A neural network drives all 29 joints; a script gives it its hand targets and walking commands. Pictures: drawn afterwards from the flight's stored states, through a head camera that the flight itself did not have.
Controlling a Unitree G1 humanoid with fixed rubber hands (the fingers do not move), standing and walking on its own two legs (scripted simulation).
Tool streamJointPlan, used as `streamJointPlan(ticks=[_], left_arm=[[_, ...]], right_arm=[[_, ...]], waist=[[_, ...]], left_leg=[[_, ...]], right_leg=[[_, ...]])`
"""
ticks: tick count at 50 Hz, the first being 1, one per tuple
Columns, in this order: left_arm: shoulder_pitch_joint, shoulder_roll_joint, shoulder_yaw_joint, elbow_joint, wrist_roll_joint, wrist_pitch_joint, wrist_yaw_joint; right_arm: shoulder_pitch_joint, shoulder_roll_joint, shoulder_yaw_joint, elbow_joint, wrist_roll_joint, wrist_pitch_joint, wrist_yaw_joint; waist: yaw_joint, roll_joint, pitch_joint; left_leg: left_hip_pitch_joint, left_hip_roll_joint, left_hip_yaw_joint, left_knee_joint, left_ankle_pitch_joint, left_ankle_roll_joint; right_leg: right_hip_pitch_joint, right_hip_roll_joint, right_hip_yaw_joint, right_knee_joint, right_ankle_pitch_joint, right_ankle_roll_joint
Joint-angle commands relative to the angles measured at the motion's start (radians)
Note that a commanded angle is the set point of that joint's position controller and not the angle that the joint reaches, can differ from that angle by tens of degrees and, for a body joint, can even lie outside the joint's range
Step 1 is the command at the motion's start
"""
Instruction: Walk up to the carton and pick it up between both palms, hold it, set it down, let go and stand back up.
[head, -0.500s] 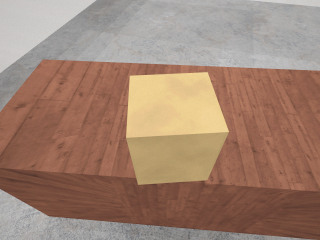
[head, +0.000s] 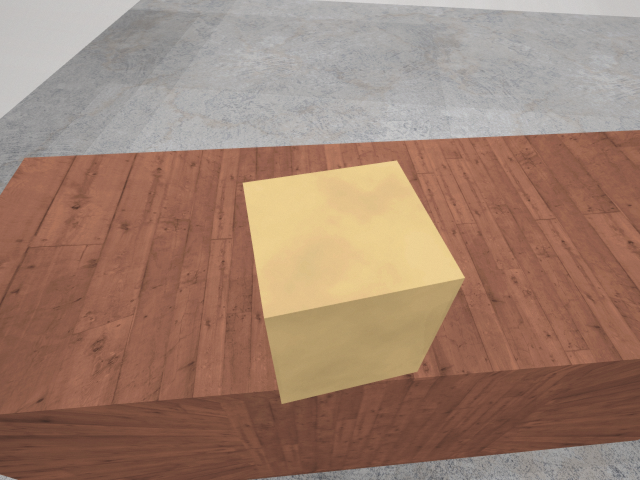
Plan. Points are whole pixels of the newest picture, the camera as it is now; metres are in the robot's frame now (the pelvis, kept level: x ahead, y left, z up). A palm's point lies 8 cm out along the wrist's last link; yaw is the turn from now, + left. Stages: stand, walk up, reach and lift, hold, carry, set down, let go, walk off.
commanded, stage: walk up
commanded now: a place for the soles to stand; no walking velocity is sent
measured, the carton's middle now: (337, 285) +0.37 -0.02 +0.02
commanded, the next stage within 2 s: reach and lift in 1.48 s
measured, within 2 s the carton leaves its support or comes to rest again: neither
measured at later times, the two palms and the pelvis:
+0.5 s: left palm out of the picture +0.01 +0.24 -0.14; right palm out of the picture -0.01 -0.24 -0.14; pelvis +0.00 +0.00 +0.00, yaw -2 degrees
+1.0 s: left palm out of the picture +0.02 +0.21 -0.14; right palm out of the picture -0.02 -0.25 -0.14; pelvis +0.01 -0.02 +0.00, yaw -4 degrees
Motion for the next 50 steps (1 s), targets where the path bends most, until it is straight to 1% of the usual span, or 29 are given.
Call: streamJointPlan(ticks=[1, 3, 4, 7, 8, 13, 14, 17, 18, 19, 21, 22, 24, 26, 27, 28, 29, 31, 33, 35, 36, 37, 39, 42, 43, 48, 50], left_arm=[[0.113, 0.118, 0.029, -0.014, 0.001, -0.008, 0.011], [0.102, 0.129, 0.031, -0.007, 0.002, -0.009, 0.013], [0.093, 0.120, 0.029, -0.008, 0.003, -0.009, 0.014], [0.087, 0.118, 0.028, 0.003, 0.003, -0.010, 0.014], [0.084, 0.123, 0.030, 0.006, 0.003, -0.011, 0.015], [0.079, 0.125, 0.028, 0.016, 0.001, -0.011, 0.017], [0.080, 0.121, 0.027, 0.020, 0.000, -0.010, 0.017], [0.082, 0.123, 0.030, 0.023, 0.002, -0.007, 0.018], [0.083, 0.124, 0.029, 0.028, 0.002, -0.006, 0.018], [0.086, 0.127, 0.029, 0.028, 0.002, -0.007, 0.017], [0.093, 0.121, 0.027, 0.033, 0.001, -0.008, 0.017], [0.094, 0.122, 0.027, 0.035, 0.001, -0.008, 0.017], [0.096, 0.122, 0.028, 0.037, 0.002, -0.008, 0.017], [0.098, 0.120, 0.027, 0.037, 0.002, -0.006, 0.017], [0.112, 0.113, 0.024, 0.049, 0.001, -0.002, 0.014], [0.115, 0.107, 0.024, 0.053, 0.002, 0.000, 0.013], [0.112, 0.104, 0.024, 0.055, 0.002, 0.001, 0.012], [0.118, 0.101, 0.025, 0.060, 0.001, 0.002, 0.010], [0.130, 0.106, 0.026, 0.068, 0.001, -0.003, 0.009], [0.130, 0.115, 0.028, 0.066, 0.000, -0.009, 0.010], [0.127, 0.113, 0.027, 0.064, 0.001, -0.011, 0.011], [0.134, 0.110, 0.027, 0.066, 0.000, -0.012, 0.011], [0.131, 0.112, 0.027, 0.066, -0.001, -0.011, 0.012], [0.132, 0.108, 0.024, 0.069, -0.002, -0.009, 0.013], [0.130, 0.107, 0.026, 0.068, -0.003, -0.008, 0.013], [0.123, 0.114, 0.029, 0.067, -0.004, -0.009, 0.015], [0.122, 0.105, 0.027, 0.067, -0.003, -0.008, 0.015]], right_arm=[[0.079, -0.158, -0.042, -0.049, -0.001, -0.014, -0.011], [0.091, -0.153, -0.042, -0.047, -0.002, -0.014, -0.010], [0.093, -0.156, -0.042, -0.051, -0.002, -0.014, -0.010], [0.099, -0.158, -0.045, -0.051, -0.004, -0.013, -0.011], [0.110, -0.153, -0.044, -0.050, -0.004, -0.012, -0.010], [0.121, -0.159, -0.047, -0.051, -0.008, -0.008, -0.012], [0.131, -0.156, -0.046, -0.048, -0.008, -0.007, -0.012], [0.129, -0.156, -0.046, -0.049, -0.006, -0.004, -0.013], [0.130, -0.153, -0.044, -0.045, -0.006, -0.003, -0.013], [0.137, -0.148, -0.043, -0.042, -0.009, -0.002, -0.013], [0.138, -0.160, -0.045, -0.040, -0.009, -0.002, -0.014], [0.141, -0.156, -0.044, -0.038, -0.010, -0.002, -0.014], [0.143, -0.157, -0.042, -0.036, -0.009, -0.002, -0.015], [0.141, -0.161, -0.043, -0.035, -0.009, 0.000, -0.016], [0.167, -0.143, -0.042, -0.031, -0.018, -0.006, -0.015], [0.164, -0.151, -0.043, -0.028, -0.017, -0.007, -0.015], [0.155, -0.153, -0.044, -0.033, -0.015, -0.008, -0.015], [0.145, -0.159, -0.046, -0.039, -0.016, -0.008, -0.017], [0.154, -0.150, -0.041, -0.035, -0.015, -0.010, -0.016], [0.168, -0.139, -0.037, -0.030, -0.015, -0.015, -0.015], [0.170, -0.146, -0.037, -0.034, -0.014, -0.016, -0.015], [0.168, -0.145, -0.038, -0.035, -0.015, -0.016, -0.016], [0.175, -0.138, -0.037, -0.032, -0.016, -0.015, -0.016], [0.178, -0.144, -0.038, -0.031, -0.016, -0.013, -0.018], [0.180, -0.141, -0.037, -0.033, -0.015, -0.013, -0.018], [0.185, -0.130, -0.036, -0.028, -0.015, -0.010, -0.019], [0.185, -0.134, -0.038, -0.026, -0.016, -0.010, -0.019]], waist=[[0.011, 0.014, -0.001], [0.006, 0.011, -0.010], [0.007, 0.025, -0.001], [0.005, 0.025, 0.008], [0.001, 0.013, 0.004], [0.000, 0.013, -0.001], [-0.004, 0.005, -0.001], [-0.002, 0.003, 0.010], [-0.001, -0.001, 0.020], [-0.002, -0.017, 0.023], [-0.004, -0.005, 0.018], [-0.004, -0.013, 0.012], [-0.004, -0.010, 0.011], [-0.006, -0.022, 0.023], [-0.009, -0.027, 0.018], [-0.006, -0.016, 0.035], [-0.005, -0.002, 0.059], [0.002, 0.012, 0.098], [0.000, -0.019, 0.087], [-0.002, -0.028, 0.050], [-0.002, -0.015, 0.043], [-0.001, -0.013, 0.036], [-0.002, -0.032, 0.033], [-0.004, -0.011, 0.032], [-0.004, -0.022, 0.036], [-0.002, -0.023, 0.029], [-0.001, -0.027, 0.026]], left_leg=[[0.032, 0.138, -0.139, -0.132, 0.351, 0.008], [0.037, 0.139, -0.134, -0.144, 0.318, 0.008], [0.039, 0.139, -0.133, -0.144, 0.326, 0.008], [0.037, 0.135, -0.120, -0.140, 0.315, 0.014], [0.035, 0.133, -0.119, -0.142, 0.303, 0.017], [0.065, 0.130, -0.098, -0.122, 0.315, 0.019], [0.061, 0.130, -0.099, -0.127, 0.294, 0.018], [0.041, 0.129, -0.098, -0.134, 0.208, 0.023], [0.041, 0.128, -0.100, -0.133, 0.200, 0.024], [0.048, 0.125, -0.099, -0.130, 0.210, 0.021], [0.057, 0.125, -0.096, -0.127, 0.207, 0.021], [0.065, 0.125, -0.094, -0.123, 0.211, 0.021], [0.066, 0.128, -0.094, -0.121, 0.210, 0.019], [0.063, 0.129, -0.093, -0.124, 0.187, 0.019], [0.070, 0.138, -0.107, -0.148, 0.092, 0.023], [0.060, 0.148, -0.119, -0.168, 0.039, 0.025], [0.034, 0.155, -0.125, -0.183, -0.004, 0.028], [0.009, 0.155, -0.120, -0.197, -0.032, 0.026], [0.023, 0.141, -0.105, -0.174, -0.001, 0.021], [0.062, 0.132, -0.097, -0.150, 0.073, 0.016], [0.069, 0.132, -0.088, -0.136, 0.116, 0.014], [0.080, 0.128, -0.080, -0.128, 0.137, 0.013], [0.087, 0.126, -0.083, -0.119, 0.137, 0.012], [0.097, 0.128, -0.082, -0.112, 0.169, 0.011], [0.092, 0.131, -0.082, -0.109, 0.160, 0.013], [0.098, 0.126, -0.081, -0.098, 0.173, 0.006], [0.099, 0.129, -0.078, -0.091, 0.175, 0.009]], right_leg=[[-0.028, -0.037, 0.012, -0.042, 0.275, -0.057], [-0.031, -0.035, 0.010, -0.041, 0.255, -0.053], [-0.036, -0.037, 0.011, -0.039, 0.259, -0.053], [-0.044, -0.035, 0.014, -0.043, 0.265, -0.054], [-0.041, -0.033, 0.017, -0.044, 0.264, -0.054], [-0.062, -0.036, 0.022, -0.043, 0.285, -0.055], [-0.062, -0.033, 0.025, -0.043, 0.272, -0.056], [-0.069, -0.032, 0.036, -0.048, 0.245, -0.056], [-0.072, -0.033, 0.040, -0.052, 0.244, -0.057], [-0.083, -0.033, 0.044, -0.054, 0.253, -0.058], [-0.087, -0.032, 0.051, -0.055, 0.252, -0.059], [-0.091, -0.029, 0.050, -0.053, 0.254, -0.059], [-0.093, -0.029, 0.050, -0.053, 0.257, -0.059], [-0.108, -0.026, 0.054, -0.057, 0.237, -0.058], [-0.114, -0.012, 0.048, -0.054, 0.158, -0.060], [-0.125, -0.006, 0.047, -0.054, 0.124, -0.056], [-0.130, -0.005, 0.049, -0.058, 0.107, -0.054], [-0.143, -0.002, 0.053, -0.067, 0.108, -0.054], [-0.139, -0.005, 0.068, -0.081, 0.139, -0.058], [-0.135, -0.010, 0.080, -0.079, 0.196, -0.064], [-0.127, -0.011, 0.082, -0.071, 0.230, -0.067], [-0.129, -0.013, 0.086, -0.070, 0.248, -0.069], [-0.138, -0.012, 0.091, -0.073, 0.241, -0.073], [-0.139, -0.011, 0.092, -0.065, 0.263, -0.074], [-0.142, -0.006, 0.090, -0.063, 0.258, -0.072], [-0.141, -0.009, 0.106, -0.065, 0.288, -0.079], [-0.139, -0.008, 0.101, -0.065, 0.292, -0.078]])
